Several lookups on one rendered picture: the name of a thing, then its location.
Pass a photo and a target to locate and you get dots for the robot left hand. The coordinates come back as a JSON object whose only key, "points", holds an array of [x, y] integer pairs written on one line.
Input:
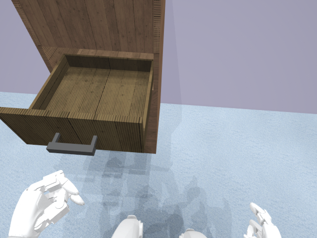
{"points": [[27, 220]]}

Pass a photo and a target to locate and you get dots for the robot left thigh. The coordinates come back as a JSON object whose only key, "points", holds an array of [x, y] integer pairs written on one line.
{"points": [[129, 228]]}

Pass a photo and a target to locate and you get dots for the handle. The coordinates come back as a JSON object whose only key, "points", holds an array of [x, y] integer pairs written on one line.
{"points": [[68, 148]]}

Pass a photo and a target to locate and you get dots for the robot right hand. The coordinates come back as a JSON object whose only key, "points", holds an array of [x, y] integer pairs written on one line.
{"points": [[268, 230]]}

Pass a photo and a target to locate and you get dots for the cabinet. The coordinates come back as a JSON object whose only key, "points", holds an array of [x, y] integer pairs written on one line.
{"points": [[110, 28]]}

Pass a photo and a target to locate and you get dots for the drawer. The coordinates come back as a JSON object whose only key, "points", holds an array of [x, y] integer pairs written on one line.
{"points": [[85, 95]]}

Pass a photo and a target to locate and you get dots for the robot left shin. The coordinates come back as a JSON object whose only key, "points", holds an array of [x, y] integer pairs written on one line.
{"points": [[131, 217]]}

